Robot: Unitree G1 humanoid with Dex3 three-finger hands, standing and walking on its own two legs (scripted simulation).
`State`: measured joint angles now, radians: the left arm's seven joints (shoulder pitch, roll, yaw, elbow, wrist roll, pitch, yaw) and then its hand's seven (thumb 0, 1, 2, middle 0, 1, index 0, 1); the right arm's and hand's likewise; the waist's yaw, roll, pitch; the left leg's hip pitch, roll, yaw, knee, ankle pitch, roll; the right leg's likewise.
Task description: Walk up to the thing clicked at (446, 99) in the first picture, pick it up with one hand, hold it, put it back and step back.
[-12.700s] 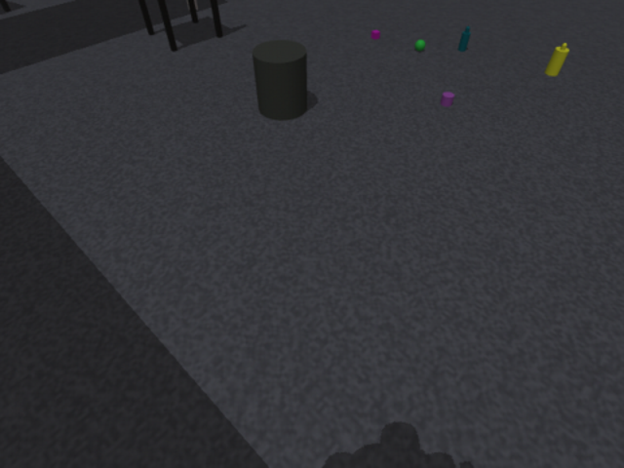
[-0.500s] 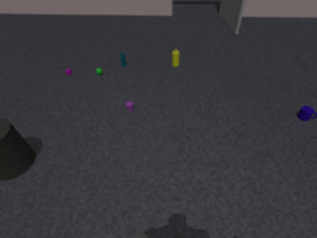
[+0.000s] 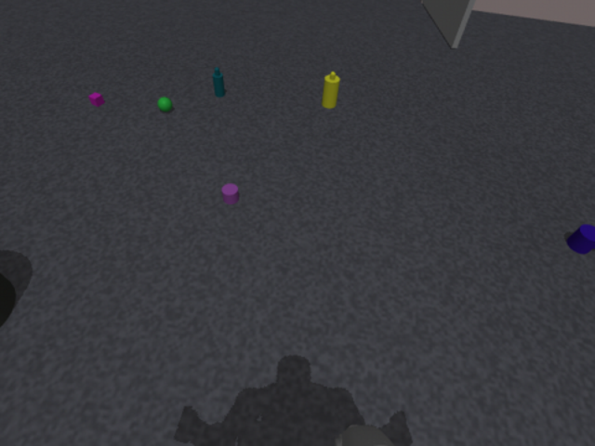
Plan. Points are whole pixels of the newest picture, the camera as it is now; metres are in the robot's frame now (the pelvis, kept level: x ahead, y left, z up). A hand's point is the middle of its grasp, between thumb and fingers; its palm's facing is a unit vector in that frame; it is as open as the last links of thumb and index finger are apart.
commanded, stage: walk up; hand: left
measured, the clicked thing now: (230, 194) +1.22 +0.25 -0.74
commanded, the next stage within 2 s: none
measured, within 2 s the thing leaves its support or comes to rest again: neither
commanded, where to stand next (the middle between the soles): +0.77 -0.04 m, yaw -2 degrees
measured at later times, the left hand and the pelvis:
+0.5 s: hand (155, 361) +0.27 +0.23 -0.12, palm faces -0.04 -0.92 -0.39, open 7.4 cm; pelvis +0.23 -0.05 +0.00, yaw -2 degrees
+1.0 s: hand (172, 238) +0.52 +0.25 -0.14, palm faces -0.12 -0.93 -0.34, open 7.4 cm; pelvis +0.44 -0.02 +0.00, yaw -3 degrees
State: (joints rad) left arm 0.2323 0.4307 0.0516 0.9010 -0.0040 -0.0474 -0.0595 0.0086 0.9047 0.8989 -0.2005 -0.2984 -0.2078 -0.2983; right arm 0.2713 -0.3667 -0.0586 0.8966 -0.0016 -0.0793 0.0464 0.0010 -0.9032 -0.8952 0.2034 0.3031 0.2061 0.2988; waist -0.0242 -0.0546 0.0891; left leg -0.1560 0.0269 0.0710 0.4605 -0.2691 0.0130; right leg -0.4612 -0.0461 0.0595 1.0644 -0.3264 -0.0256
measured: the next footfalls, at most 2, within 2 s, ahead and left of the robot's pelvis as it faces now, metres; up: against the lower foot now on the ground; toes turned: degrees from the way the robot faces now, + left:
right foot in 0.20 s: +0.27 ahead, -0.16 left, +0.00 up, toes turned -6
left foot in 0.66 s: +0.46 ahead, +0.10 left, +0.00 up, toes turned +4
